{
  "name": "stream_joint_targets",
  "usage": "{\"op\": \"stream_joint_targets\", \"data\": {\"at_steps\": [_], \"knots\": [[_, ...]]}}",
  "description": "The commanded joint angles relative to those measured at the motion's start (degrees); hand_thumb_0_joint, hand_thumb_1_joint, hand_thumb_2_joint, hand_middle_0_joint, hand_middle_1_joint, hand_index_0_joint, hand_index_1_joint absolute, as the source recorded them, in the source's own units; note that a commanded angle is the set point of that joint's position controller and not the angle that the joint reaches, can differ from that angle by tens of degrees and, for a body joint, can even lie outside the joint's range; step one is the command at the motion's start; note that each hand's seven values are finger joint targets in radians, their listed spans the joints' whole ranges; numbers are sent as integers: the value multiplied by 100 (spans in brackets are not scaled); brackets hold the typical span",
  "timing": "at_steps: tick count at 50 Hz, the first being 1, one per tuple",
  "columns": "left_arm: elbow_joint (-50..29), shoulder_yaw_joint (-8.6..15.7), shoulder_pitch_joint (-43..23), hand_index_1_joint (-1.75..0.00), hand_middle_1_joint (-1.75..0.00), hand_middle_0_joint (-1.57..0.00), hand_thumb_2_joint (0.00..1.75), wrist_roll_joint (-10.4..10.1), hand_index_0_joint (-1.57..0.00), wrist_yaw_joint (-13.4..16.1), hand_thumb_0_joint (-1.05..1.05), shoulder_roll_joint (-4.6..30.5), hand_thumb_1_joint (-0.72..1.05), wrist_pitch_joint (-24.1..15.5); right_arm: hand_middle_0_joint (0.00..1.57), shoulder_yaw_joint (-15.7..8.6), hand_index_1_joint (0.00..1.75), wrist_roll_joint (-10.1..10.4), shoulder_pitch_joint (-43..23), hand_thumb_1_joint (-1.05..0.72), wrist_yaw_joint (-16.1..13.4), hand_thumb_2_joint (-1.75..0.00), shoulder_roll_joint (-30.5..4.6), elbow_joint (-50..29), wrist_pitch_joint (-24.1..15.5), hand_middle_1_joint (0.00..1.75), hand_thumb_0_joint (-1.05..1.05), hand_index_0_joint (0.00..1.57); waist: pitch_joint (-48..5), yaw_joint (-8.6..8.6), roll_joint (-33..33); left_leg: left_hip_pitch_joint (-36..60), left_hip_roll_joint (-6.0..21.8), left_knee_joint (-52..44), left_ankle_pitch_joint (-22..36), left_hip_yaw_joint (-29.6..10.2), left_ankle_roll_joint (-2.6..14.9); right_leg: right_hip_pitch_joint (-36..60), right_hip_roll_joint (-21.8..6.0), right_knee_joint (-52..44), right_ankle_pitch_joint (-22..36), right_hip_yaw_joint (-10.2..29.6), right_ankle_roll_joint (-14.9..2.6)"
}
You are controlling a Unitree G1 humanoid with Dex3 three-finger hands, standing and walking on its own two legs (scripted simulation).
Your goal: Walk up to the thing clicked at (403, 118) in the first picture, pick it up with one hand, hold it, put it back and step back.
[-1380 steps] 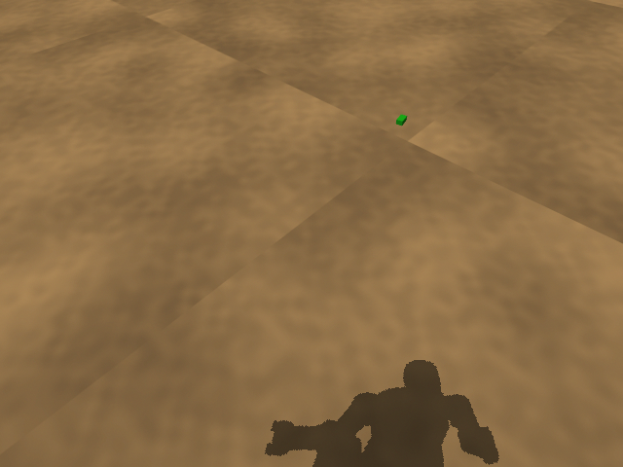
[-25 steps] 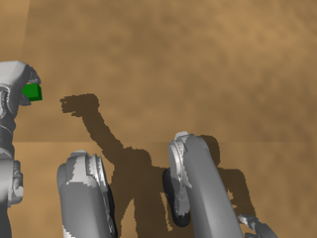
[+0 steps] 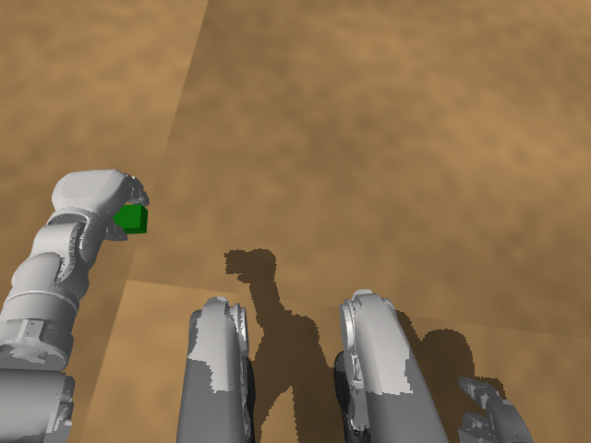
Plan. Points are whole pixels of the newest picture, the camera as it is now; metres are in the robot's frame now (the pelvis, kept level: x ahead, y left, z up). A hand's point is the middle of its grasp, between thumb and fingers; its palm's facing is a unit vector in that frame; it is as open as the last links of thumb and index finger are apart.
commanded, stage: lift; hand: left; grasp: from above
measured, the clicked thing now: (122, 220) +0.44 +0.28 -0.12
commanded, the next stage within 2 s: hold in 0.94 s
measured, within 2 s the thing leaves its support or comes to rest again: neither
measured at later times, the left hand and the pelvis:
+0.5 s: hand (32, 217) +0.35 +0.26 +0.11, palm faces -0.45 -0.07 -0.89, open 6.6 cm; pelvis +0.03 +0.00 +0.18, yaw +3 degrees
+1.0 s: hand out of the picture +0.37 +0.24 +0.19, palm faces -0.45 -0.07 -0.89, open 6.7 cm; pelvis +0.06 +0.00 +0.26, yaw +2 degrees
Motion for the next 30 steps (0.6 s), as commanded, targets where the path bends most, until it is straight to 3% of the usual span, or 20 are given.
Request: {"op": "stream_joint_targets", "data": {"at_steps": [1, 3, 5, 7, 9, 11, 13, 17, 19, 20, 22, 30], "knots": [[-1511, 501, -1464, -14, -16, -116, 17, -151, -118, 157, 0, 1303, 83, 77, 20, -459, 30, 39, 687, -89, -220, -90, -1121, -353, -132, 30, 0, 20, -3380, -51, 969, 3711, -10, -2363, 272, -150, 96, 2021, 171, -1767, 904, -234, -316], [-1720, 581, -1282, -16, -19, -115, 15, -176, -118, 154, 0, 1368, 83, 110, 20, -445, 30, 65, 613, -90, -276, -90, -1070, -360, -149, 30, 0, 20, -3398, -5, 860, 3955, -26, -2591, 316, -39, 106, 2482, 179, -2134, 915, -167, -311], [-1713, 433, -950, -15, -18, -116, 13, -210, -119, 135, 0, 1120, 85, 153, 20, -426, 30, 75, 562, -89, -317, -90, -986, -335, -175, 30, 0, 20, -3075, -19, 822, 4073, -34, -2823, 369, 51, 107, 2742, 179, -2459, 926, -120, -301], [-1679, 514, -575, -15, -19, -115, 15, -231, -119, 146, 0, 1131, 84, 197, 20, -421, 30, 111, 494, -89, -371, -90, -930, -309, -204, 30, 0, 20, -2955, 59, 580, 4302, -45, -3075, 399, 92, 106, 3143, 188, -2825, 894, -82, -298], [-1943, 511, -603, -15, -18, -117, 16, -264, -120, 170, 0, 1113, 85, 201, 20, -420, 30, 125, 438, -90, -417, -90, -905, -325, -245, 30, 0, 20, -2907, 61, 602, 4560, -56, -3370, 337, 137, 102, 3508, 183, -3137, 853, -15, -298], [-1853, 365, -472, -15, -18, -117, 15, -255, -121, 198, 0, 859, 86, 219, 20, -400, 30, 143, 425, -90, -463, -90, -845, -272, -295, 30, 0, 20, -2518, 2, 512, 4716, -46, -3650, 275, 121, 87, 3684, 191, -3421, 788, 10, -295], [-1671, 413, -287, -15, -19, -117, 15, -203, -120, 269, 0, 893, 86, 233, 20, -391, 30, 167, 394, -90, -508, -90, -845, -220, -351, 30, 0, 20, -2281, 86, 395, 4965, -40, -3995, 163, 69, 76, 3940, 203, -3691, 695, 25, -297], [-1496, 101, -336, -16, -20, -115, 13, -149, -119, 374, 0, 517, 85, 204, 20, -399, 30, 182, 433, -90, -561, -90, -778, -147, -490, 30, 0, 20, -1863, -5, 215, 5333, -76, -4450, 250, 155, 62, 4436, 205, -4359, 675, 136, -306], [-1294, 76, -299, -16, -20, -115, 12, -136, -119, 412, 0, 450, 85, 193, 20, -436, 30, 170, 463, -90, -571, -90, -806, -69, -558, 30, 0, 20, -1800, 75, 303, 5632, -55, -4717, 352, 103, 29, 4619, 207, -4504, 793, 145, -301], [-1222, -59, -186, -16, -20, -115, 11, -113, -119, 431, 0, 275, 85, 191, 20, -432, 30, 175, 477, -90, -568, -90, -786, -75, -593, 30, 0, 20, -1755, 72, 317, 5800, -52, -4814, 500, 120, 13, 4714, 205, -4602, 908, 153, -308], [-1165, 15, -124, -17, -22, -114, 11, -59, -118, 516, 0, 362, 85, 185, 20, -464, 30, 192, 502, -90, -562, -90, -792, -75, -628, 30, 0, 20, -1824, 172, 256, 6099, -69, -5047, 675, 118, -2, 5026, 219, -4837, 1003, 165, -312], [-909, -170, -429, -19, -22, -116, 17, 96, -119, 873, 0, 179, 84, 267, 20, -491, 30, 193, 579, -90, -533, -90, -760, 14, -703, 30, 0, 20, -1476, 197, 173, 6878, -157, -5726, 1191, 388, -1, 5897, 213, -5733, 1402, 260, -287]]}}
